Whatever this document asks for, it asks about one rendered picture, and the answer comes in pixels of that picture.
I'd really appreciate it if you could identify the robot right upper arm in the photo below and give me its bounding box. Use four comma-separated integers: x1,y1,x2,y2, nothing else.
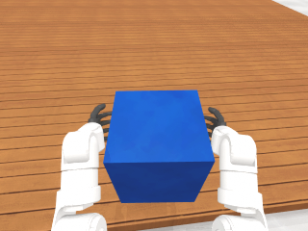
212,215,267,231

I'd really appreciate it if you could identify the right robot hand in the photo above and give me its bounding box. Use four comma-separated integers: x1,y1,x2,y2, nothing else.
204,107,227,142

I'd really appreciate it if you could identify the right robot forearm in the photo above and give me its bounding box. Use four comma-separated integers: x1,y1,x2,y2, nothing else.
211,125,269,231

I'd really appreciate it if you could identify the carton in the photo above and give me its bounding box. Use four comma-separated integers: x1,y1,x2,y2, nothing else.
103,90,215,203

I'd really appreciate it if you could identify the left robot hand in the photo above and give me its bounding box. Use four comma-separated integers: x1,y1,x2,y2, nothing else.
88,103,112,141

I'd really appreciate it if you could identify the left robot forearm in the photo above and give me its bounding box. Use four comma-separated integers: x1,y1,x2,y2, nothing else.
51,122,105,231

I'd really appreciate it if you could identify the robot left upper arm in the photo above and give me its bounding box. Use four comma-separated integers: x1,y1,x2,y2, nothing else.
53,213,107,231

